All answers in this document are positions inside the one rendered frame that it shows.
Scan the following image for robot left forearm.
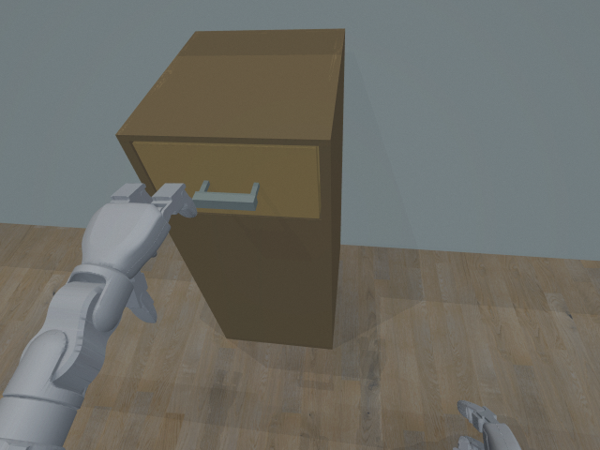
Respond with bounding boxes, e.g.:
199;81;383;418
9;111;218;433
0;263;134;450

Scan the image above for left robot hand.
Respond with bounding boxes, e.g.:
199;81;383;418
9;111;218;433
82;183;197;323

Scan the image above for handle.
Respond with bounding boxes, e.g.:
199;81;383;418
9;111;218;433
192;180;260;211

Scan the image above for right robot hand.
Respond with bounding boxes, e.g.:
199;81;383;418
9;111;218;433
453;400;521;450

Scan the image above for cabinet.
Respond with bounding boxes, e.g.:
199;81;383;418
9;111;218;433
115;28;345;350

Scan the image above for drawer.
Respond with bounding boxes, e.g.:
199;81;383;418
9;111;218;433
132;142;321;218

